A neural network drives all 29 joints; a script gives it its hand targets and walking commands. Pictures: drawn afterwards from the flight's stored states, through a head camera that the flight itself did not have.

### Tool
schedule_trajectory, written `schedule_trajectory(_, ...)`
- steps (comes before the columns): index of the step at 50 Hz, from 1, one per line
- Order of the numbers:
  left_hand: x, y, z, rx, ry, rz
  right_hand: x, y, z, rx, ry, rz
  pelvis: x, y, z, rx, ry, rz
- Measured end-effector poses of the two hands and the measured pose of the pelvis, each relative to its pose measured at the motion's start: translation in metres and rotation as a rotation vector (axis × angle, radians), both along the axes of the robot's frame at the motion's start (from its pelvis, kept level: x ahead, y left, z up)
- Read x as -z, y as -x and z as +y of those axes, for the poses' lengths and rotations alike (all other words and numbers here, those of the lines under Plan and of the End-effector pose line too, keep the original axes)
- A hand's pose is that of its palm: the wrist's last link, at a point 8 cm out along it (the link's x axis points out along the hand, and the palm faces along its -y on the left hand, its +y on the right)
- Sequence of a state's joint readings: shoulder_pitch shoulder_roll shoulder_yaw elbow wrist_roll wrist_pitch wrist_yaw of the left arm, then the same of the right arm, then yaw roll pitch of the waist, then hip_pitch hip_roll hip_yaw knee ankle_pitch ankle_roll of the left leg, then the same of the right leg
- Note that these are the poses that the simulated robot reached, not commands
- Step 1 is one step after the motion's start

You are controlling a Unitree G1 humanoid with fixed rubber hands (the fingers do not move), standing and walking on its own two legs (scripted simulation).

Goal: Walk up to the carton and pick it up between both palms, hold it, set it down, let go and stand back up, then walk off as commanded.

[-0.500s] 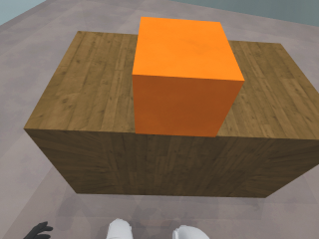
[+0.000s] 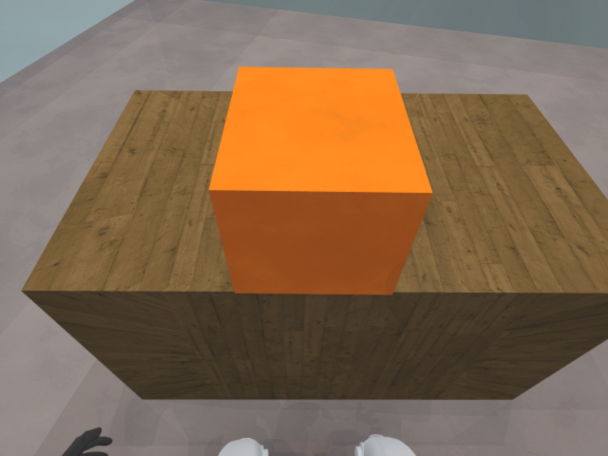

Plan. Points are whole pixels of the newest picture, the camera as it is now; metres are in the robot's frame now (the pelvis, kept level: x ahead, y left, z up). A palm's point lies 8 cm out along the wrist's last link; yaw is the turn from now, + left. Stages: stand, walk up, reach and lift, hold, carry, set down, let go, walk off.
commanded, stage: walk up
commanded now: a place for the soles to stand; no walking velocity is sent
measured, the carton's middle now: (314, 179) +0.54 +0.02 +0.05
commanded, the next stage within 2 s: none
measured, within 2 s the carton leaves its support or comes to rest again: neither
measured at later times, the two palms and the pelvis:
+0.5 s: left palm out of the picture +0.10 +0.31 -0.06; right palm out of the picture +0.09 -0.34 -0.09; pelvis +0.00 -0.02 +0.00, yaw +1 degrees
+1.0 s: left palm out of the picture +0.10 +0.32 -0.07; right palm out of the picture +0.09 -0.33 -0.07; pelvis +0.00 +0.00 +0.00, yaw +1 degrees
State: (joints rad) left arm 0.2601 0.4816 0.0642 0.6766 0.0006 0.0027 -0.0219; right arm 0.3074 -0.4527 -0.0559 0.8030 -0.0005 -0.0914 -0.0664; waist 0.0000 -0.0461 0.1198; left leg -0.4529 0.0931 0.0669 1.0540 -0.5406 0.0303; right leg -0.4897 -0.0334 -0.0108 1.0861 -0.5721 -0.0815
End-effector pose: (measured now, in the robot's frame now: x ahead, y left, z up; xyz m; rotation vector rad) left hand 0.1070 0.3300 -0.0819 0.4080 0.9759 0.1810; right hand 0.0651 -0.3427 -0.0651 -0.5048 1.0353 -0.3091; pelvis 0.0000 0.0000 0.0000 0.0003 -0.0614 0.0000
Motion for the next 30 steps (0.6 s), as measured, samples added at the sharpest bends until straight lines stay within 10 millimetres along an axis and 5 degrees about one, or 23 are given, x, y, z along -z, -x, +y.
schedule_trajectory(8,-0.014,0.007,-0.037,-0.029,-0.035,-0.003,0.020,-0.020,-0.017,-0.006,-0.073,0.040,-0.005,-0.008,-0.028,-0.004,-0.009,0.015)
schedule_trajectory(16,-0.023,0.013,-0.024,-0.050,-0.077,-0.021,0.033,-0.029,-0.002,-0.033,-0.114,0.028,-0.003,-0.006,-0.021,-0.022,0.011,0.015)
schedule_trajectory(30,-0.015,0.013,-0.019,-0.047,-0.033,-0.081,0.014,-0.023,0.002,-0.037,-0.077,-0.010,-0.003,0.006,-0.013,-0.028,0.006,-0.003)
